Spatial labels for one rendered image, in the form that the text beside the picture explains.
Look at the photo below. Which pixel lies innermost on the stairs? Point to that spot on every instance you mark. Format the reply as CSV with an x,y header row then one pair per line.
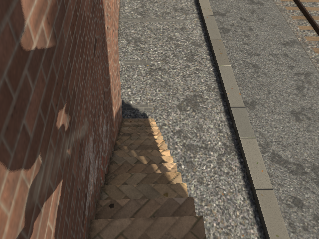
x,y
143,196

